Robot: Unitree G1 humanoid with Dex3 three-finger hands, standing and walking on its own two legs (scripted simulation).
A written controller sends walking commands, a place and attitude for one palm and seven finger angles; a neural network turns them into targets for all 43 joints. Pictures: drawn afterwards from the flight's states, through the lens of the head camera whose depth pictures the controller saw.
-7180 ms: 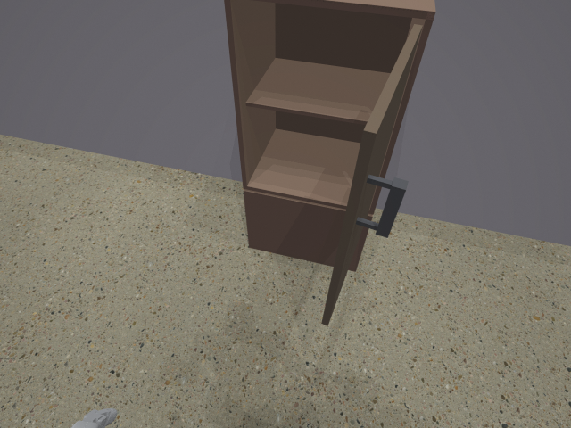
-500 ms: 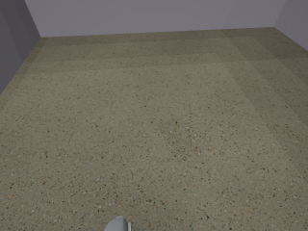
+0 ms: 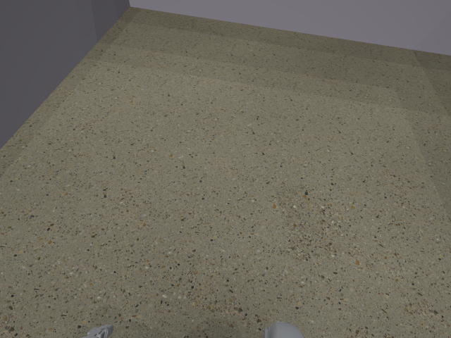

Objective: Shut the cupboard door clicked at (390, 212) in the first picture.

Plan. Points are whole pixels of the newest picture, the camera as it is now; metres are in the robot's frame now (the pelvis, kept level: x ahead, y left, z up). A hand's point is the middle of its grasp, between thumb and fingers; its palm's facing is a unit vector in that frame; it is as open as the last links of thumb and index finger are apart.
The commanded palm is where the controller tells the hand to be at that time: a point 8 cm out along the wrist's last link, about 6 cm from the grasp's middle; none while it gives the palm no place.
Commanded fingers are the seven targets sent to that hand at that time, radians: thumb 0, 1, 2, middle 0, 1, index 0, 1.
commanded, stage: walk to a spot facing it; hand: left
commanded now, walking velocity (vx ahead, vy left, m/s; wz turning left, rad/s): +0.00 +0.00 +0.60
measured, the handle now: out of the picture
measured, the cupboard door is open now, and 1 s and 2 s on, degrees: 82 82 82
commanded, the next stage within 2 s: none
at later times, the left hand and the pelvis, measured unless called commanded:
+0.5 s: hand out of the picture +0.06 +0.14 -0.14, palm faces +0.29 -0.91 -0.31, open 7.4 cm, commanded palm none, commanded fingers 0.00 0.90 0.90 -0.20 -0.30 -0.20 -0.30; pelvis +0.01 -0.09 +0.00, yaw +18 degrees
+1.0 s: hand out of the picture -0.13 +0.15 -0.18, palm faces +0.63 -0.74 -0.25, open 7.4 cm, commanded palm none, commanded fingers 0.00 0.90 0.90 -0.20 -0.30 -0.20 -0.30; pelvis -0.02 -0.04 +0.00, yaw +36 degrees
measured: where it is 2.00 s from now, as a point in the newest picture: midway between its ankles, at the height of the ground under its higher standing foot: outside the picture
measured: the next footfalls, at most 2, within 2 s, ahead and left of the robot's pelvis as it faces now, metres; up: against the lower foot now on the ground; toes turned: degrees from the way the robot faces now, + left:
right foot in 0.36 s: +0.05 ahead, -0.18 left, +0.00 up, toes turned +14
left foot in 0.86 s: -0.04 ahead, +0.05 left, +0.00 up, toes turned +38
